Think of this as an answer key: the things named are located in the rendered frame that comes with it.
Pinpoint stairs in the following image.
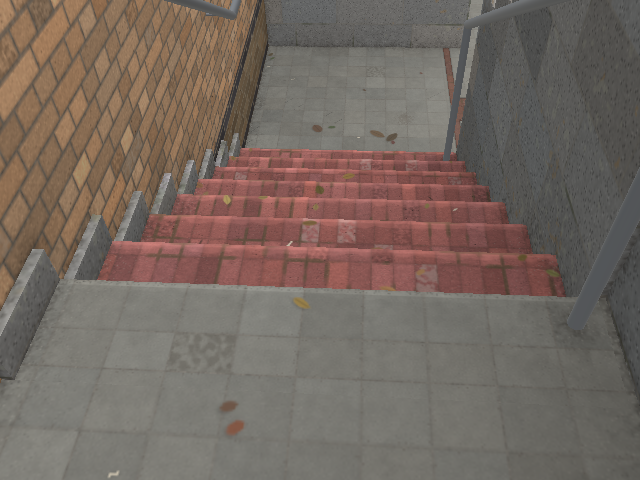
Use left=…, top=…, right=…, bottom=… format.
left=97, top=148, right=591, bottom=316

